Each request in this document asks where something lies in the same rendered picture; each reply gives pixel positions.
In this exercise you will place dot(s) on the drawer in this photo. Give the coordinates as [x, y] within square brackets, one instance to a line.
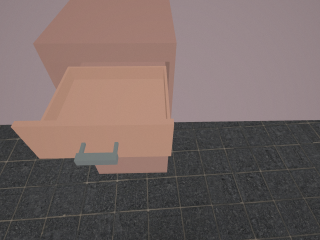
[101, 105]

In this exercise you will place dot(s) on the cabinet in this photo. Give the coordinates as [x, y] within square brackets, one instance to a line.
[112, 33]

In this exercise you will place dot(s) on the handle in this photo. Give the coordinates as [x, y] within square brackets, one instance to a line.
[98, 158]

